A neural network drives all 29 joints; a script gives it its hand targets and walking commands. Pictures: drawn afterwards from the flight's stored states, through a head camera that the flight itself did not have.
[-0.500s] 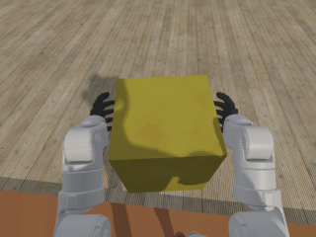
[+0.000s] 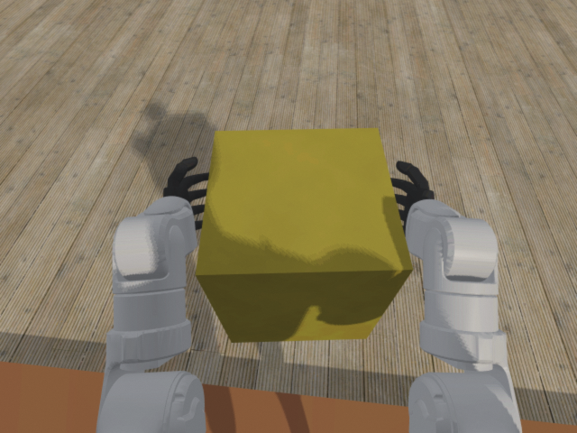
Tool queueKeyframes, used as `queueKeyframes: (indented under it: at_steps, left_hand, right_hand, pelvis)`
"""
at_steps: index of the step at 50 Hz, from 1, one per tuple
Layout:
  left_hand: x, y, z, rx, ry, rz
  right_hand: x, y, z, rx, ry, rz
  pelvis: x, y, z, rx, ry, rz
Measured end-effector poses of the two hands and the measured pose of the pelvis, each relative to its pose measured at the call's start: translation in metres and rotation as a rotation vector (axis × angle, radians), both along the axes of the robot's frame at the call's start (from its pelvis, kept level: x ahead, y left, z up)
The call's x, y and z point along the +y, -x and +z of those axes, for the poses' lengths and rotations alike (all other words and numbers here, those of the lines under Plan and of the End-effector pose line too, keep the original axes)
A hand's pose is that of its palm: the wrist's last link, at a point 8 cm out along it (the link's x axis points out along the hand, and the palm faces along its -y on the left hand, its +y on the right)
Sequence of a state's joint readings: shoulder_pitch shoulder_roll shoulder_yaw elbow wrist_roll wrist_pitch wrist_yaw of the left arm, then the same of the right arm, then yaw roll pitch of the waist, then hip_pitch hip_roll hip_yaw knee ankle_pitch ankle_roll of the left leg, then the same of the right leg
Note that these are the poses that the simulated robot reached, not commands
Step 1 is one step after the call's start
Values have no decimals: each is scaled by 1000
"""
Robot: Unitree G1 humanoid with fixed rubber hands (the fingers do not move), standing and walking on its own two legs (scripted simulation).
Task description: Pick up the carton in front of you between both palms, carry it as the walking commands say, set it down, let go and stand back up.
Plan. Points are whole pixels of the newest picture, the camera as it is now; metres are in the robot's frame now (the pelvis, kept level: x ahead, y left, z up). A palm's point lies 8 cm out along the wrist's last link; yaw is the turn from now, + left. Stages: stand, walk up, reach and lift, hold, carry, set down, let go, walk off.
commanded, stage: carry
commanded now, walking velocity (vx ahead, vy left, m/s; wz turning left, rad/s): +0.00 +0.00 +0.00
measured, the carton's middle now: (298, 245) +0.37 +0.00 +0.03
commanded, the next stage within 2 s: none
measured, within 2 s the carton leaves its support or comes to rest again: neither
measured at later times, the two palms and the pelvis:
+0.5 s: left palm (160, 220) +0.36 +0.17 +0.11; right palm (405, 222) +0.35 -0.13 +0.11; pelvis +0.00 +0.01 -0.01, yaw +1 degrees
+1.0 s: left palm (162, 251) +0.31 +0.15 +0.13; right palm (432, 247) +0.31 -0.15 +0.13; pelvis -0.04 +0.00 +0.00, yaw +1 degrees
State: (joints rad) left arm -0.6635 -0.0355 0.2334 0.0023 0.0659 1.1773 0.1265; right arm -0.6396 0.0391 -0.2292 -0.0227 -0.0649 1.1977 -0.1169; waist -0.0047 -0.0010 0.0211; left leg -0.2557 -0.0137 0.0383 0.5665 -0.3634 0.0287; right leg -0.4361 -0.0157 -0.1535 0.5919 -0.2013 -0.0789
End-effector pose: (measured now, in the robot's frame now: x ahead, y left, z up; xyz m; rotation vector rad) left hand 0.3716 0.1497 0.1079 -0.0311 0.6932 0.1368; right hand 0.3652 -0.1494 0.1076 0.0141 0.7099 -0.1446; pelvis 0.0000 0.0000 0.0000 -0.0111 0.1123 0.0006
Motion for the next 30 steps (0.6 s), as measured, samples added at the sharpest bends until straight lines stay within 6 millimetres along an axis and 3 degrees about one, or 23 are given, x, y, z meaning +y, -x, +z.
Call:
queueKeyframes:
  at_steps: [7,17,30]
  left_hand:
    - [9,-3,6,-3,-12,1]
    - [21,5,5,6,-16,-4]
    - [15,27,6,20,-38,-5]
  right_hand:
    - [9,-5,4,-3,2,13]
    - [21,2,6,6,20,25]
    - [15,21,4,19,22,44]
  pelvis:
    - [7,-9,1,-8,6,-1]
    - [15,-6,-4,-22,10,8]
    - [9,8,-8,-53,5,16]
